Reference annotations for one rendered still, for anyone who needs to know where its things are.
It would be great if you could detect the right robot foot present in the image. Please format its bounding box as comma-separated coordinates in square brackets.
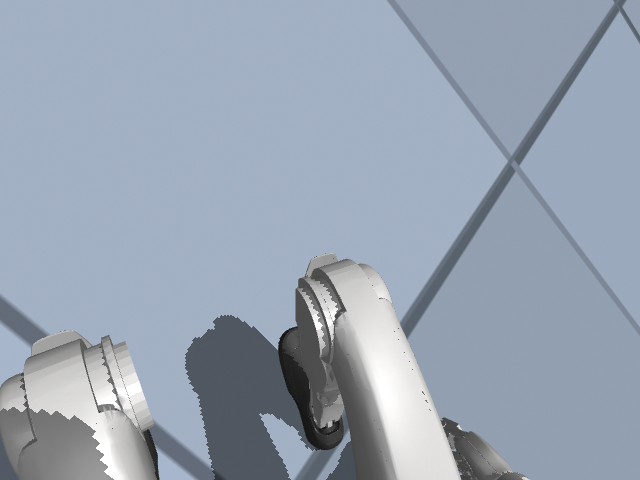
[278, 326, 344, 450]

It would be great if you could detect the right robot hand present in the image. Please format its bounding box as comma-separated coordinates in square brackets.
[441, 417, 515, 480]

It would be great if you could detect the left robot foot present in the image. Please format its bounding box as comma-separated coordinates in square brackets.
[143, 429, 160, 480]

